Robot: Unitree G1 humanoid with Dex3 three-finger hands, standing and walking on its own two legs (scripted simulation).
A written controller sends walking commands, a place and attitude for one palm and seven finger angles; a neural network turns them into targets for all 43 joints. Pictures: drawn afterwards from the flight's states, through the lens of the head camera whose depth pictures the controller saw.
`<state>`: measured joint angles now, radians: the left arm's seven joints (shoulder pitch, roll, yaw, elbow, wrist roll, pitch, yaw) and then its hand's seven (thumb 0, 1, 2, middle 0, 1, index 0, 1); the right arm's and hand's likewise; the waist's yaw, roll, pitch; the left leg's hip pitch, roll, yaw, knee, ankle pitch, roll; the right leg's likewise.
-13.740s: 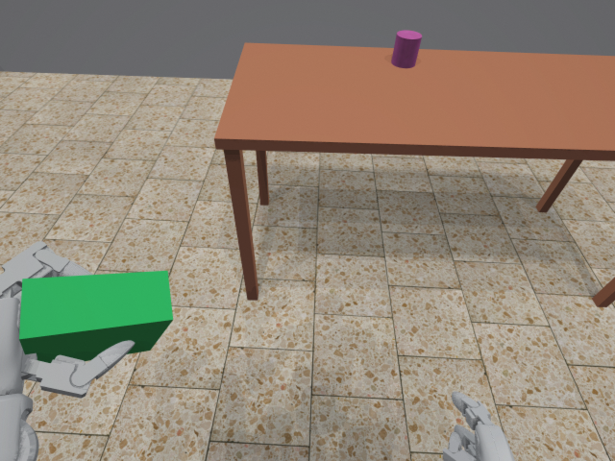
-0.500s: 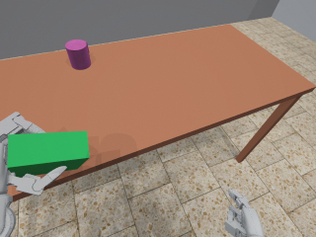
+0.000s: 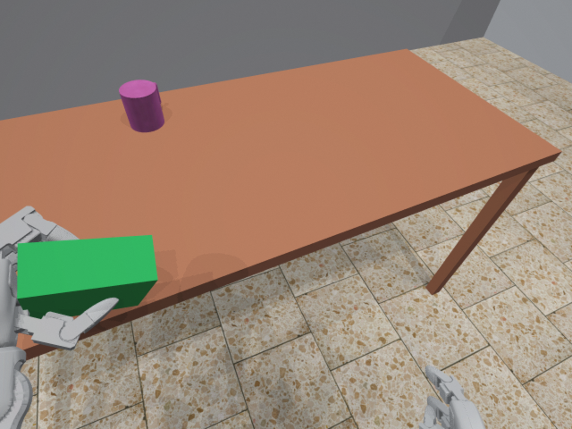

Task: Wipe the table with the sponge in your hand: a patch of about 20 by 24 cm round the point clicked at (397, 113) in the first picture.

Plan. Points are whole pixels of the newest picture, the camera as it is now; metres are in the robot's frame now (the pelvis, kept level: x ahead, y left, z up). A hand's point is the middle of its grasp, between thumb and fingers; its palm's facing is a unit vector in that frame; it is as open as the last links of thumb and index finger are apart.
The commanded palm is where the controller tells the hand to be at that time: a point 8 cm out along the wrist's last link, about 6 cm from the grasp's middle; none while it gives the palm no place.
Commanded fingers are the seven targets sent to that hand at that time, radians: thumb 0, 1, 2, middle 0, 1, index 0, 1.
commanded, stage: come to a stop and stand still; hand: left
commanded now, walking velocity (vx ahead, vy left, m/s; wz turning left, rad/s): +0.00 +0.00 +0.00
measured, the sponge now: (107, 278) +0.23 +0.23 +0.13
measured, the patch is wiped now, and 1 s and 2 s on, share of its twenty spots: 0.00 0.00 0.00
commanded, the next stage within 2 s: look again from close up in 0.06 s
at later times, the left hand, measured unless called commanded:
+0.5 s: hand (69, 259) +0.24 +0.27 +0.15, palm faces +0.40 -0.84 -0.37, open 9.3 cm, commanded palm +0.18 +0.30 +0.18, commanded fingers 0.00 0.10 1.30 -1.20 -1.60 -1.20 -1.60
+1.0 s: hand (79, 280) +0.22 +0.25 +0.14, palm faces +0.37 -0.84 -0.39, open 9.3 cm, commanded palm +0.17 +0.28 +0.18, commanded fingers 0.00 0.10 1.30 -1.20 -1.60 -1.20 -1.60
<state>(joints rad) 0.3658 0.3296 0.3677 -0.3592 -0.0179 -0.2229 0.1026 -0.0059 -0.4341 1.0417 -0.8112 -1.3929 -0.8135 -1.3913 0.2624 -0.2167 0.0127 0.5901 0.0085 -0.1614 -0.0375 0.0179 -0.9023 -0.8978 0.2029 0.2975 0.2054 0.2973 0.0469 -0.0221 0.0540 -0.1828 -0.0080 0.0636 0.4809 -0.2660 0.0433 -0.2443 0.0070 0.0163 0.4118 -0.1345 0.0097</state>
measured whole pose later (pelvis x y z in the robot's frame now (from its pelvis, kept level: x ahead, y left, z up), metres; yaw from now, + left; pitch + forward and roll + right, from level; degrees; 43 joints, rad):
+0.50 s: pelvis +0.02 +0.01 +0.00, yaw +1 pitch -1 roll -1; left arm 0.41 0.36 0.36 -0.46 -0.03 -0.21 0.10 -0.01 -0.43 1.04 -0.81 -1.40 -0.81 -1.39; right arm 0.19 -0.18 0.02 0.56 0.01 -0.13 -0.02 0.02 -0.90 -0.90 0.20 0.30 0.21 0.30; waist 0.04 -0.04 0.09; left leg -0.15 -0.02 0.05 0.47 -0.29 0.05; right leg -0.21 -0.01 0.01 0.40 -0.16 0.03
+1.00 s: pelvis +0.00 +0.00 +0.00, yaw +0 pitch -3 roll +0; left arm 0.41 0.36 0.35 -0.36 -0.03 -0.22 0.08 -0.01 -0.44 1.04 -0.81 -1.39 -0.82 -1.39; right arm 0.24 -0.20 0.02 0.57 0.01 -0.14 -0.03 0.02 -0.90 -0.90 0.20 0.30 0.21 0.30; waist 0.03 -0.02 0.06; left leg -0.17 -0.01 0.07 0.49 -0.28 0.04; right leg -0.25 0.00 0.02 0.46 -0.16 0.01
